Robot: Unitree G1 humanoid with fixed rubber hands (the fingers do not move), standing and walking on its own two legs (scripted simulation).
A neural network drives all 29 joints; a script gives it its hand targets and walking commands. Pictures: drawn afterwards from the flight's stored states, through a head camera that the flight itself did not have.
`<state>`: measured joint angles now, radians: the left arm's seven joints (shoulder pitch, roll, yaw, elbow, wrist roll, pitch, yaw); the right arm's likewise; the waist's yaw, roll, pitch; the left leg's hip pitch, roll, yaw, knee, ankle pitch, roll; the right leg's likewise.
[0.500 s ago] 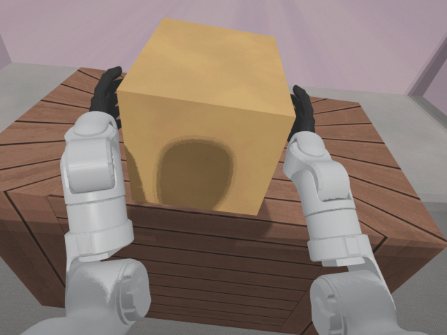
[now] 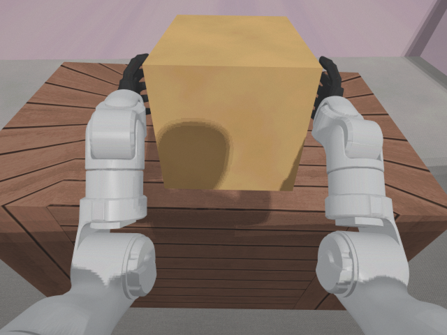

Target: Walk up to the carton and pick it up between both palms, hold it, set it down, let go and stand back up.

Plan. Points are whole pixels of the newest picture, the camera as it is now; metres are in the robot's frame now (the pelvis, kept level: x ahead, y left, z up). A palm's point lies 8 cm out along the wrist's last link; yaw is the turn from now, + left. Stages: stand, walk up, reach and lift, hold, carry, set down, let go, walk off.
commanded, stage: hold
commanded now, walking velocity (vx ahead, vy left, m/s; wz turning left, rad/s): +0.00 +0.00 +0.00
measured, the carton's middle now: (230, 95) +0.47 -0.02 +0.21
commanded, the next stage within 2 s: set down in 1.30 s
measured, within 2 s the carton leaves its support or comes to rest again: neither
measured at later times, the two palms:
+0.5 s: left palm (115, 117) +0.37 +0.16 +0.24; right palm (322, 109) +0.38 -0.15 +0.25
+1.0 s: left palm (119, 101) +0.36 +0.14 +0.27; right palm (336, 108) +0.37 -0.17 +0.26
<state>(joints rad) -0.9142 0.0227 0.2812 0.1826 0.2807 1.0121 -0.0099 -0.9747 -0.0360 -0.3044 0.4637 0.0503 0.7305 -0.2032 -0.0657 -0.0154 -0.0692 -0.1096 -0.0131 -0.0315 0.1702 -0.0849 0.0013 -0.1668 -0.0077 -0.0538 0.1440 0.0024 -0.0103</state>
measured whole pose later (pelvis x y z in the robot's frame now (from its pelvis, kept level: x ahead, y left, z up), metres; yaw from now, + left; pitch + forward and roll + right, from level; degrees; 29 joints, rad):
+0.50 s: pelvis +0.03 +0.00 +0.00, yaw -1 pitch -3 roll +0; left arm -0.64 0.00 0.29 -0.41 0.34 1.31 -0.12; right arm -0.75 -0.02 -0.08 0.04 0.26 0.89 -0.33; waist -0.13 -0.05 -0.01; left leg 0.16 0.01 -0.01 -0.09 -0.02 -0.01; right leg 0.09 0.01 -0.03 -0.09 0.06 0.00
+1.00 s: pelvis +0.00 +0.01 +0.00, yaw -1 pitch -2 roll +0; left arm -0.85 -0.05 0.36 -0.07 0.39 1.17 -0.14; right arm -0.89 -0.07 -0.17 0.30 0.11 0.80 -0.19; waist -0.09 0.00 -0.05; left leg 0.09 -0.02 -0.01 -0.08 0.04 0.02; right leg -0.03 -0.02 -0.02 0.00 0.07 0.02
